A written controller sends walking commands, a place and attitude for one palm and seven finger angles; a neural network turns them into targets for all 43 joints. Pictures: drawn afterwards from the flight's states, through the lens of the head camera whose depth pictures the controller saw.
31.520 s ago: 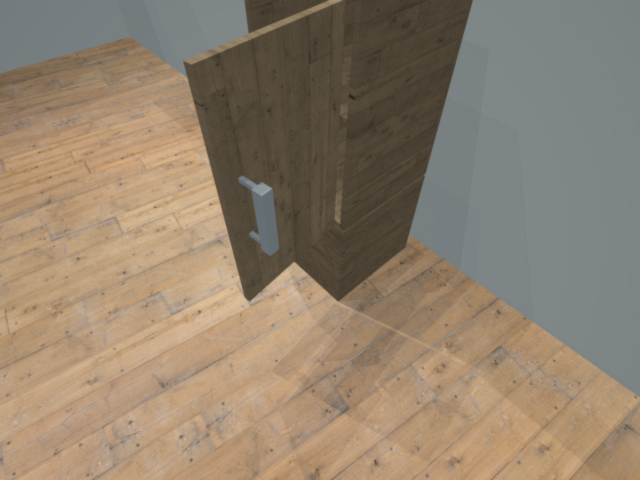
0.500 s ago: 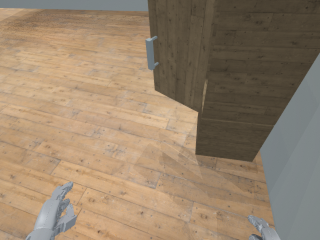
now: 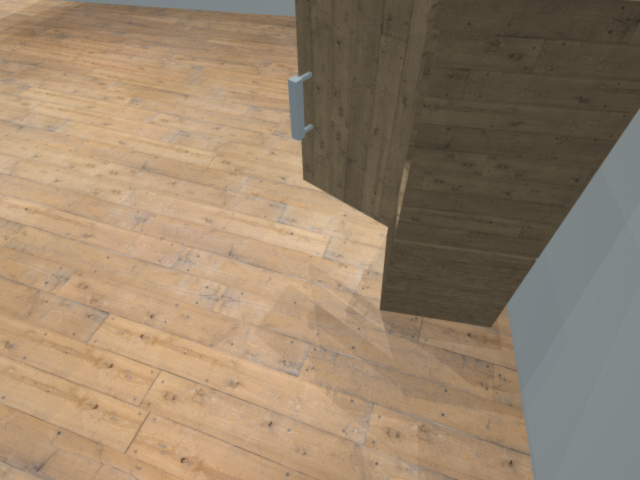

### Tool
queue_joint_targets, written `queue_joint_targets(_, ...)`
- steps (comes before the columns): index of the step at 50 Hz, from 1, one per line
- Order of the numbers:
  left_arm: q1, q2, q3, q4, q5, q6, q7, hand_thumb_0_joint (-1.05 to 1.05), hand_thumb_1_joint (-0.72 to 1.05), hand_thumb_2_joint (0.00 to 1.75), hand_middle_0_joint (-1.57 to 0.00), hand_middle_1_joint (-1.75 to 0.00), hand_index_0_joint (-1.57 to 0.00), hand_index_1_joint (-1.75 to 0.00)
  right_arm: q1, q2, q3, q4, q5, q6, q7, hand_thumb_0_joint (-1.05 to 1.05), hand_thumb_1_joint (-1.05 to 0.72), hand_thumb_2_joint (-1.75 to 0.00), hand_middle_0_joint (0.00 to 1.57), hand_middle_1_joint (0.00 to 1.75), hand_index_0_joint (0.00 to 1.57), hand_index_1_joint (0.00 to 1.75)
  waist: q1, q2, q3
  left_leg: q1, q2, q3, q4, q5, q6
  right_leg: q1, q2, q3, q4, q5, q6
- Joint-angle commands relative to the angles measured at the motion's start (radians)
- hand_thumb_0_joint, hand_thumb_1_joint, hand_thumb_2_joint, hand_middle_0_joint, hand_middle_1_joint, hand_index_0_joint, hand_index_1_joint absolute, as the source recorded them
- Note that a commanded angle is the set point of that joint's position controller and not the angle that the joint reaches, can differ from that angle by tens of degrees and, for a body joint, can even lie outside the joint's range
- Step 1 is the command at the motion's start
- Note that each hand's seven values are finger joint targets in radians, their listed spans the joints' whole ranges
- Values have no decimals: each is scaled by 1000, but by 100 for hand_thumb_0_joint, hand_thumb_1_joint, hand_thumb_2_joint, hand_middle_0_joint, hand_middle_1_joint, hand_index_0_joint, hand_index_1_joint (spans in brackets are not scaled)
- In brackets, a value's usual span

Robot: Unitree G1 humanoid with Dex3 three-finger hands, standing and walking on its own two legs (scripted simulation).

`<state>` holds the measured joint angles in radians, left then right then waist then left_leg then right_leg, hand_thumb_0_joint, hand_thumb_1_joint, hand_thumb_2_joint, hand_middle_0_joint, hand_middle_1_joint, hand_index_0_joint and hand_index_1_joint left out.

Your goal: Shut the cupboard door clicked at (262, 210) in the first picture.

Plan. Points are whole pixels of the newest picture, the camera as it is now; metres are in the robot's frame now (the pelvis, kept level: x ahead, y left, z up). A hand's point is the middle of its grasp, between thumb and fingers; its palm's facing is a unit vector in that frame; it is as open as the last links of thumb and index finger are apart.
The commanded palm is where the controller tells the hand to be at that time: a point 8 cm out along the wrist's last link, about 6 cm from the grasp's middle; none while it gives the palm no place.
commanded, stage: let the arm hang, fingers relaxed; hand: left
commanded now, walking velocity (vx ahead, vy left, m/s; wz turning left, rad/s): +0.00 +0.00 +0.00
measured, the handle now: (302, 106) +0.99 +0.11 -0.06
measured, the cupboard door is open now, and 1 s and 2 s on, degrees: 60 60 60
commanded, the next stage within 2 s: look to check the result in 0.46 s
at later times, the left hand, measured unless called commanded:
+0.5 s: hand out of the picture +0.10 +0.21 -0.16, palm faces -0.02 -0.96 -0.28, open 7.4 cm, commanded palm none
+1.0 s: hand out of the picture +0.10 +0.22 -0.15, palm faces +0.00 -0.94 -0.33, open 7.4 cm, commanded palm none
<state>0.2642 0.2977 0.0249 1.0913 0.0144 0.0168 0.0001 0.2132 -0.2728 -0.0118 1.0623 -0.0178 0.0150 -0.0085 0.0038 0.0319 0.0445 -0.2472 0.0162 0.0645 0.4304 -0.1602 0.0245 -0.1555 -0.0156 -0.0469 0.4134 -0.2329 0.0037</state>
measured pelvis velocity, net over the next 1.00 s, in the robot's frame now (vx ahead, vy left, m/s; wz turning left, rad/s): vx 0.05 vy -0.02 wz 0.00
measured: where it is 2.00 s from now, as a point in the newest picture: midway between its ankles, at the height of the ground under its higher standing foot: outside the picture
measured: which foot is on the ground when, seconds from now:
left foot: down 0.00-1.00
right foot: down 0.00-1.00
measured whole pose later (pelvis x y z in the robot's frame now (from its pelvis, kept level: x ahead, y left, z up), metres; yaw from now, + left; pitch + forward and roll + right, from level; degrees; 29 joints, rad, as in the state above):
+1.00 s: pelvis +0.05 -0.02 +0.01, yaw +0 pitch -1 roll +0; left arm 0.15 0.31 0.02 1.12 0.01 -0.01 0.01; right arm 0.12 -0.30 0.00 1.11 -0.02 0.00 -0.01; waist 0.00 0.01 0.04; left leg -0.13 0.02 0.06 0.33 -0.17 -0.01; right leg -0.03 0.00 -0.05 0.30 -0.25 -0.02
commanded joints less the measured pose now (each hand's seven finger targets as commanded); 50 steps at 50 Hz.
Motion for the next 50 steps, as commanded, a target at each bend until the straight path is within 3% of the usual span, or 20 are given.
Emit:
queue_joint_targets(1,-41,156,23,-38,2,-32,11,0,90,90,-20,-30,-20,-30,-26,-192,-39,-38,4,-27,-10,0,-90,-90,20,30,20,30,-6,-57,-9,57,111,-139,-132,-92,9,-75,-93,113,-122,-47,-58)
queue_joint_targets(2,-47,160,22,-34,1,-33,11,0,90,90,-20,-30,-20,-30,-30,-198,-39,-35,4,-28,-10,0,-90,-90,20,30,20,30,-7,-78,-14,69,112,-139,-132,-72,9,-72,-93,110,-123,-36,-56)
queue_joint_targets(6,-70,172,22,-29,1,-35,12,0,90,90,-20,-30,-20,-30,-56,-201,-35,-20,4,-32,-8,0,-90,-90,20,30,20,30,-3,-61,-23,90,113,-132,-134,8,8,-49,-98,108,-122,24,-51)
queue_joint_targets(13,-107,188,21,-26,0,-37,12,0,90,90,-20,-30,-20,-30,-89,-208,-31,-5,4,-33,-6,0,-90,-90,20,30,20,30,-3,-39,-12,98,111,-127,-149,33,0,-30,-101,113,-138,47,-46)
queue_joint_targets(23,-131,195,25,-25,-2,-46,12,0,90,90,-20,-30,-20,-30,-111,-217,-28,-3,3,-39,-10,0,-90,-90,20,30,20,30,-6,3,-72,139,114,-118,-134,147,-8,41,-112,106,-141,174,-47)
queue_joint_targets(50,-122,199,25,-18,-3,-46,21,0,90,90,-20,-30,-20,-30,-111,-218,-27,-2,7,-31,-16,0,-90,-90,20,30,20,30,-9,-37,-85,196,121,-100,-117,246,-11,85,-122,88,-143,330,-47)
